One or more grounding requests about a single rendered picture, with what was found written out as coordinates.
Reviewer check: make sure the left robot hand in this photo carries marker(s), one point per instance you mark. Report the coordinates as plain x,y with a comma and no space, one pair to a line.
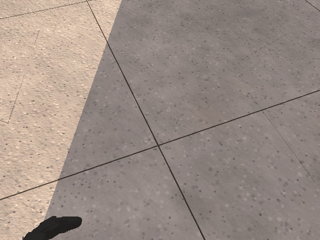
53,226

